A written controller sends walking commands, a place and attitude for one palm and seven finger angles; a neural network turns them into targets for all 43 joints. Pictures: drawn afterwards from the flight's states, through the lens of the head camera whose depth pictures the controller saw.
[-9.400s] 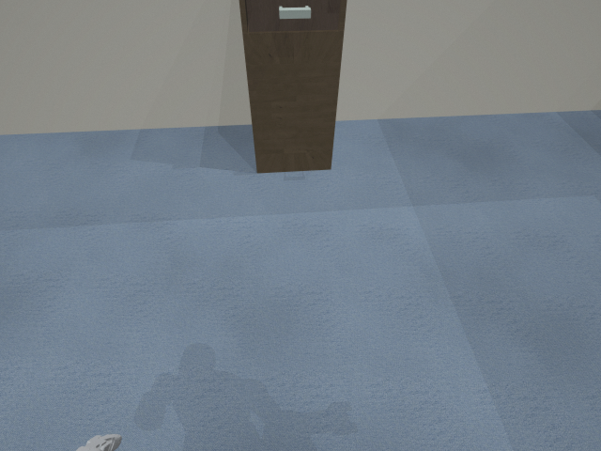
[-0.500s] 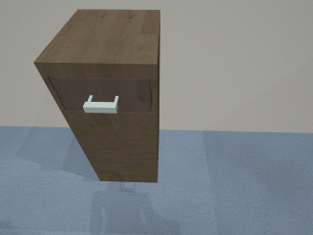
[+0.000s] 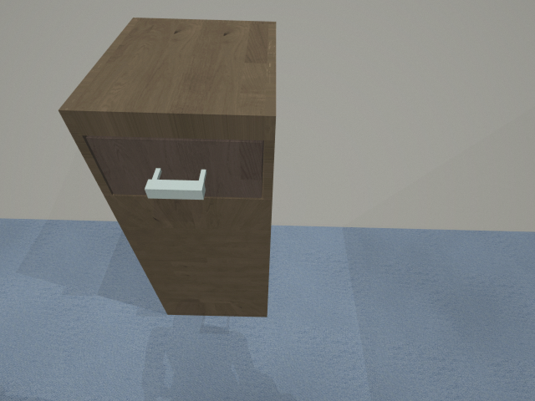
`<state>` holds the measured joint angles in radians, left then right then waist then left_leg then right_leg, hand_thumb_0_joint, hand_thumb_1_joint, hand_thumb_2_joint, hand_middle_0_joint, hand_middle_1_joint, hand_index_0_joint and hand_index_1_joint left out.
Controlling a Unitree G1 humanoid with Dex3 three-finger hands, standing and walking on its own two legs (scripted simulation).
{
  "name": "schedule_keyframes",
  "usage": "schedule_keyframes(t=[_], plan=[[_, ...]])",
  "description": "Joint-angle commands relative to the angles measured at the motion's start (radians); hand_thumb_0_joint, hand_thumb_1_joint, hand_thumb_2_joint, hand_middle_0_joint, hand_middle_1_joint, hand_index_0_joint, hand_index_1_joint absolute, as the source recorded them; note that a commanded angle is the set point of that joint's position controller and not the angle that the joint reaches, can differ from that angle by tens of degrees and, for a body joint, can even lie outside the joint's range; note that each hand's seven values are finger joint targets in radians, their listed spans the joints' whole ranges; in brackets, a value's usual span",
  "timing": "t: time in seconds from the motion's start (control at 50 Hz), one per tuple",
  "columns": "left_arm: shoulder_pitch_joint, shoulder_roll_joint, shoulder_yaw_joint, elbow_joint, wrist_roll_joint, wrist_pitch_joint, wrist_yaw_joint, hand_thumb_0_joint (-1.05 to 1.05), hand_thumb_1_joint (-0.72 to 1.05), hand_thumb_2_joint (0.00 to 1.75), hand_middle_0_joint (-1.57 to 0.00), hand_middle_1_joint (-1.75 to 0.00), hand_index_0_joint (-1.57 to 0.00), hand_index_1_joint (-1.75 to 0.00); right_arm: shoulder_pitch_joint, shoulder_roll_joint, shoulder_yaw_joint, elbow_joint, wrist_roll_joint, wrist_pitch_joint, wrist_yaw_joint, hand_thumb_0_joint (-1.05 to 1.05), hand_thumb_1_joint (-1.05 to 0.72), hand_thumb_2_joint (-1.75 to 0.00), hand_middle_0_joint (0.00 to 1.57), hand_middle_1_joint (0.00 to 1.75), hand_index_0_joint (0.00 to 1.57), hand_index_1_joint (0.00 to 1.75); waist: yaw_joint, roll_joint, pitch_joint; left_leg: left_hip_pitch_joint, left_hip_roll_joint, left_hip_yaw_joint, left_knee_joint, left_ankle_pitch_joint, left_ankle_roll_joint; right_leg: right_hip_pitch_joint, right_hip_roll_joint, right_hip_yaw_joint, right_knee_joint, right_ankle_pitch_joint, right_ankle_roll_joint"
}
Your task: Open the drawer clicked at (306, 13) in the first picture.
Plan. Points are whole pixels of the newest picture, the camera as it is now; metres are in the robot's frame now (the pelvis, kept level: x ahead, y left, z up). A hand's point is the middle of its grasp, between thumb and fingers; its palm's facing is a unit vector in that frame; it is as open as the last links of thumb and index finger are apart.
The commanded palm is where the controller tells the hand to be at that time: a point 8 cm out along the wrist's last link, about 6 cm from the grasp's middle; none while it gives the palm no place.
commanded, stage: look again from close up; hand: left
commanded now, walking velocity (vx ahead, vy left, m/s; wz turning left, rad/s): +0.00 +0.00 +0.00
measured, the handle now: (178, 181) +0.51 +0.21 +0.01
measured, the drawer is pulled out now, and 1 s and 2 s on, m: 0.00 0.00 0.00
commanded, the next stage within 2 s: raise the hand with hooked fingers in 0.04 s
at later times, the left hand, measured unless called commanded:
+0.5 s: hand (152, 363) +0.18 +0.18 -0.05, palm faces +0.00 -0.19 -0.98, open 8.2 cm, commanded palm +0.15 +0.22 -0.01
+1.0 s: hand (136, 323) +0.22 +0.20 +0.01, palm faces +0.01 -0.11 -0.99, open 11.2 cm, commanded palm +0.20 +0.21 +0.07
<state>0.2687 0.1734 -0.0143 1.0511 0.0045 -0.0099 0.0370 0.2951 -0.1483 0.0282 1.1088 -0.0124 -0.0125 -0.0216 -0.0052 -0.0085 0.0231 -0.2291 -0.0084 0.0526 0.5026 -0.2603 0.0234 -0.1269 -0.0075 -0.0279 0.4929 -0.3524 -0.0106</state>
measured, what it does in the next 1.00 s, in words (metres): stands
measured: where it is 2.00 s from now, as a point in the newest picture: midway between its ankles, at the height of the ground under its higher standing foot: outside the picture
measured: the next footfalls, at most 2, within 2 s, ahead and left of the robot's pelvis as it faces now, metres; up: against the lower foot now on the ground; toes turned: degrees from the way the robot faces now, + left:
none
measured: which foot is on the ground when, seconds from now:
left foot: down 0.00-1.00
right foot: down 0.00-1.00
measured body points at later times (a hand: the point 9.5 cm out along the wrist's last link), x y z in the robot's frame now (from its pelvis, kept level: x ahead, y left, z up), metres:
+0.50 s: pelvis -0.03 -0.02 -0.04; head +0.00 -0.05 +0.41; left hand +0.18 +0.19 +0.01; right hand +0.20 -0.25 -0.11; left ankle +0.01 +0.10 -0.74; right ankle -0.05 -0.11 -0.74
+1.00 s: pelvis -0.02 -0.03 -0.02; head +0.01 -0.07 +0.43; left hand +0.21 +0.21 +0.07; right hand +0.17 -0.25 -0.14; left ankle +0.01 +0.10 -0.74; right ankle -0.05 -0.11 -0.74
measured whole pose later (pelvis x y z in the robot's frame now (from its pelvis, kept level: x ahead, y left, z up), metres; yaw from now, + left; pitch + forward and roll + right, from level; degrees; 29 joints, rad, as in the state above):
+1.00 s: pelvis -0.02 -0.03 -0.02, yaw +0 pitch +7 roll +2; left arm 0.26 0.40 -0.03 -0.02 0.96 -0.01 0.28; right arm 0.15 -0.23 0.00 0.61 -0.04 0.10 -0.03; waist 0.06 0.06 -0.07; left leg -0.50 0.02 0.05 0.68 -0.30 -0.01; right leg -0.44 0.02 -0.03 0.75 -0.43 -0.06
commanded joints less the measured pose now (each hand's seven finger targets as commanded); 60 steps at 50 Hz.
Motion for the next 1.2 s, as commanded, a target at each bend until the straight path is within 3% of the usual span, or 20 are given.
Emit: schedule_keyframes(t=[0.0, 0.1, 0.12, 0.14, 0.16, 0.18, 0.2, 0.22, 0.26, 0.28, 0.3, 0.32, 0.38, 0.48, 0.54, 0.6, 0.68, 0.88, 1.04, 1.18], plan=[[0.086, 0.096, 0.022, -0.012, 0.006, -0.008, 0.007, 0.0, 0.9, 0.9, -0.2, -0.3, -0.2, -0.3, 0.027, -0.115, -0.022, -0.027, 0.001, -0.017, -0.007, 0.0, -0.9, -0.9, 0.2, 0.3, 0.2, 0.3, 0.012, 0.018, 0.034, 0.024, 0.11, -0.113, -0.098, 0.235, 0.032, -0.056, -0.079, 0.064, -0.086, 0.188, -0.025], [0.1, 0.088, 0.02, 0.005, 0.008, -0.009, 0.006, 0.0, 0.9, 0.9, -0.2, -0.3, -0.2, -0.3, 0.014, -0.119, -0.022, -0.022, 0.002, -0.017, -0.009, 0.0, -0.9, -0.9, 0.2, 0.3, 0.2, 0.3, 0.009, 0.019, 0.021, 0.054, 0.111, -0.11, -0.1, 0.251, 0.034, -0.06, -0.082, 0.068, -0.095, 0.202, -0.021], [0.15, 0.093, 0.021, 0.023, 0.025, -0.036, 0.043, 0.0, 0.9, 0.9, -0.2, -0.3, -0.2, -0.3, -0.055, -0.143, -0.031, -0.092, 0.01, -0.023, -0.004, 0.0, -0.9, -0.9, 0.2, 0.3, 0.2, 0.3, 0.027, 0.0, 0.076, -0.006, 0.117, -0.097, 0.102, 0.418, 0.005, -0.111, -0.122, 0.122, -0.128, 0.542, -0.004], [-0.609, 0.427, 0.029, -1.525, 0.165, -0.182, 0.069, 0.0, 0.88, 0.89, -0.2, -0.32, -0.2, -0.32, -0.022, -0.293, -0.059, -0.436, 0.062, -0.169, -0.035, 0.0, -0.9, -0.9, 0.2, 0.3, 0.2, 0.3, -0.059, 0.324, -0.435, 0.314, 0.026, -0.069, -0.037, 0.543, 0.026, -0.131, -0.02, 0.09, 0.023, 0.525, -0.044], [-0.136, 0.353, 0.052, -1.28, 0.188, -0.114, 0.147, 0.0, 0.85, 0.88, -0.2, -0.33, -0.2, -0.33, -0.058, -0.206, -0.04, -0.381, 0.039, -0.275, -0.083, 0.0, -0.9, -0.9, 0.2, 0.3, 0.2, 0.3, 0.02, 0.44, -0.457, 0.459, 0.088, -0.098, -0.052, 0.683, 0.0, -0.218, 0.001, -0.02, 0.151, 0.198, -0.045], [0.117, 0.176, -0.027, -1.166, 0.174, 0.039, 0.198, 0.0, 0.83, 0.87, -0.21, -0.34, -0.21, -0.34, -0.085, -0.166, -0.066, -0.371, 0.067, -0.309, -0.089, 0.0, -0.9, -0.9, 0.2, 0.3, 0.2, 0.3, -0.01, 0.318, -0.307, 0.283, 0.082, -0.115, -0.109, 0.546, -0.034, -0.315, 0.023, -0.052, 0.228, -0.004, -0.02], [0.146, 0.019, -0.139, -1.105, 0.225, 0.082, 0.2, 0.0, 0.81, 0.86, -0.21, -0.36, -0.21, -0.36, -0.096, -0.139, -0.058, -0.376, 0.068, -0.315, -0.086, 0.0, -0.9, -0.9, 0.2, 0.3, 0.2, 0.3, -0.017, 0.194, -0.167, 0.155, 0.08, -0.104, -0.085, 0.456, -0.006, -0.334, 0.01, -0.044, 0.196, -0.01, -0.015], [0.033, 0.095, -0.126, -1.2, 0.302, 0.07, 0.228, 0.0, 0.78, 0.85, -0.21, -0.37, -0.21, -0.37, -0.134, -0.19, -0.068, -0.441, 0.047, -0.312, -0.072, 0.0, -0.9, -0.9, 0.2, 0.3, 0.2, 0.3, -0.022, 0.101, -0.086, 0.035, 0.063, -0.113, -0.035, 0.273, -0.003, -0.354, 0.008, -0.042, 0.124, 0.009, -0.022], [0.089, 0.159, -0.113, -1.124, 0.525, 0.063, 0.291, 0.0, 0.74, 0.83, -0.21, -0.4, -0.21, -0.4, -0.145, -0.224, -0.069, -0.502, 0.002, -0.271, -0.067, 0.0, -0.9, -0.9, 0.2, 0.3, 0.2, 0.3, -0.036, -0.06, -0.104, -0.095, 0.019, -0.097, 0.068, 0.08, 0.016, -0.417, 0.026, -0.022, 0.079, 0.034, -0.034], [0.136, 0.159, -0.102, -1.091, 0.631, 0.061, 0.322, 0.0, 0.71, 0.82, -0.21, -0.42, -0.21, -0.42, -0.154, -0.228, -0.083, -0.544, -0.009, -0.246, -0.052, 0.0, -0.9, -0.9, 0.2, 0.3, 0.2, 0.3, -0.013, -0.046, -0.149, -0.098, 0.003, -0.087, 0.123, 0.148, 0.016, -0.418, 0.034, 0.001, 0.102, 0.075, -0.04], [0.218, 0.157, -0.091, -1.051, 0.751, 0.063, 0.354, 0.0, 0.69, 0.81, -0.22, -0.43, -0.22, -0.43, -0.175, -0.223, -0.094, -0.569, -0.034, -0.206, -0.036, 0.0, -0.9, -0.9, 0.2, 0.3, 0.2, 0.3, 0.027, -0.121, -0.216, -0.132, 0.005, -0.075, 0.152, 0.181, 0.005, -0.431, 0.046, -0.006, 0.149, 0.083, -0.043], [0.279, 0.118, -0.114, -0.992, 0.843, 0.064, 0.379, 0.0, 0.67, 0.8, -0.22, -0.45, -0.22, -0.45, -0.208, -0.219, -0.098, -0.596, -0.049, -0.165, -0.018, 0.0, -0.9, -0.9, 0.2, 0.3, 0.2, 0.3, 0.05, -0.191, -0.178, -0.215, 0.002, -0.072, 0.173, 0.149, -0.003, -0.475, 0.055, 0.005, 0.179, 0.061, -0.048], [0.372, 0.149, -0.057, -0.963, 1.016, 0.035, 0.405, 0.0, 0.6, 0.77, -0.22, -0.5, -0.22, -0.5, -0.288, -0.206, -0.104, -0.658, -0.045, -0.05, 0.039, 0.0, -0.9, -0.9, 0.2, 0.3, 0.2, 0.3, 0.135, -0.223, -0.164, -0.349, -0.017, -0.045, 0.219, 0.084, -0.009, -0.456, 0.038, 0.096, 0.211, 0.119, -0.068], [0.174, 0.364, 0.11, -1.201, 1.119, 0.006, 0.464, 0.0, 0.48, 0.72, -0.23, -0.57, -0.23, -0.57, -0.326, -0.182, -0.079, -0.737, -0.043, 0.045, 0.049, 0.0, -0.9, -0.9, 0.2, 0.3, 0.2, 0.3, 0.153, -0.032, -0.323, -0.311, -0.053, -0.026, 0.273, 0.102, -0.003, -0.391, 0.028, 0.174, 0.247, 0.188, -0.061], [-0.038, 0.363, 0.102, -1.293, 1.086, 0.014, 0.492, 0.0, 0.41, 0.69, -0.24, -0.62, -0.24, -0.62, -0.331, -0.17, -0.081, -0.742, -0.054, 0.073, 0.023, 0.0, -0.9, -0.9, 0.2, 0.3, 0.2, 0.3, 0.088, 0.034, -0.339, -0.248, -0.054, -0.033, 0.305, 0.073, 0.011, -0.419, 0.018, 0.203, 0.212, 0.172, -0.051], [-0.205, 0.374, 0.088, -1.311, 1.047, -0.019, 0.48, 0.0, 0.34, 0.66, -0.24, -0.66, -0.24, -0.66, -0.341, -0.165, -0.08, -0.71, -0.06, 0.063, -0.003, 0.0, -0.9, -0.9, 0.2, 0.3, 0.2, 0.3, 0.027, 0.001, -0.3, -0.246, -0.052, -0.047, 0.347, 0.031, 0.023, -0.45, 0.005, 0.228, 0.169, 0.136, -0.033], [-0.224, 0.358, 0.041, -1.268, 0.998, -0.03, 0.406, 0.0, 0.25, 0.62, -0.25, -0.72, -0.25, -0.72, -0.344, -0.167, -0.071, -0.686, -0.053, 0.046, -0.016, 0.0, -0.9, -0.9, 0.2, 0.3, 0.2, 0.3, 0.014, 0.016, -0.298, -0.226, -0.047, -0.052, 0.321, 0.03, 0.029, -0.416, 0.0, 0.206, 0.138, 0.152, -0.02], [-0.085, 0.436, 0.137, -1.234, 0.967, 0.015, 0.275, 0.0, 0.01, 0.52, -0.26, -0.87, -0.26, -0.87, -0.331, -0.173, -0.059, -0.682, -0.033, 0.064, -0.013, 0.0, -0.9, -0.9, 0.2, 0.3, 0.2, 0.3, 0.099, -0.064, -0.277, -0.215, -0.045, -0.034, 0.162, 0.115, 0.015, -0.189, -0.01, 0.146, 0.1, 0.362, 0.001], [-0.17, 0.417, 0.128, -1.293, 0.954, 0.01, 0.303, 0.0, -0.17, 0.44, -0.28, -0.99, -0.28, -0.99, -0.306, -0.184, -0.088, -0.664, -0.022, 0.054, -0.007, 0.0, -0.9, -0.9, 0.2, 0.3, 0.2, 0.3, 0.086, 0.007, -0.324, -0.094, -0.043, -0.022, 0.132, 0.207, 0.02, -0.181, 0.001, 0.083, 0.099, 0.419, -0.008], [-0.309, 0.455, 0.099, -1.318, 0.943, 0.06, 0.233, 0.0, -0.34, 0.37, -0.29, -1.1, -0.29, -1.1, -0.318, -0.198, -0.085, -0.66, -0.004, 0.065, -0.01, 0.0, -0.9, -0.9, 0.2, 0.3, 0.2, 0.3, 0.082, 0.024, -0.306, -0.005, -0.032, -0.032, 0.082, 0.248, 0.023, -0.181, 0.013, 0.042, 0.061, 0.352, -0.012]])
